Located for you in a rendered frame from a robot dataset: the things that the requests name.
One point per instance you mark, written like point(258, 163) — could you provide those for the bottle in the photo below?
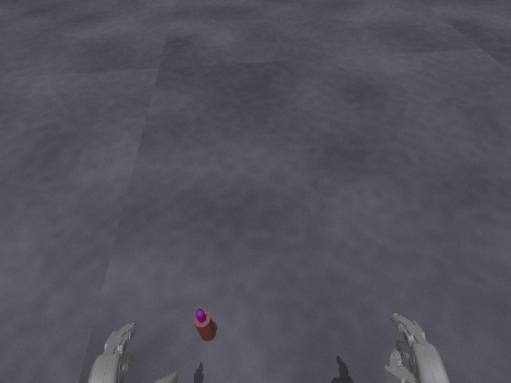
point(203, 322)

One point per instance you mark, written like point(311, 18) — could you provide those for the right robot hand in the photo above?
point(423, 358)

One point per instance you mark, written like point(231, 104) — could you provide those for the left robot hand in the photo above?
point(111, 366)

